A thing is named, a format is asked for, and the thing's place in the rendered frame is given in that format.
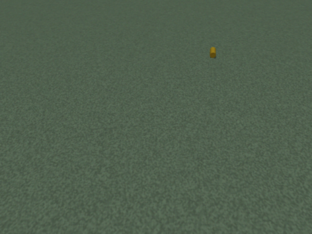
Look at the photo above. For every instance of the can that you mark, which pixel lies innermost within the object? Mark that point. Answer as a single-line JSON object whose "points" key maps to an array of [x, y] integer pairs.
{"points": [[212, 52]]}

